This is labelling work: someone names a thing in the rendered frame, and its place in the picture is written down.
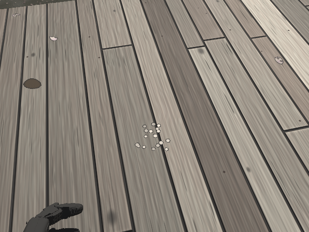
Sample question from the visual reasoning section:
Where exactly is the robot left hand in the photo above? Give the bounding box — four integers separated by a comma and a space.
23, 202, 83, 232

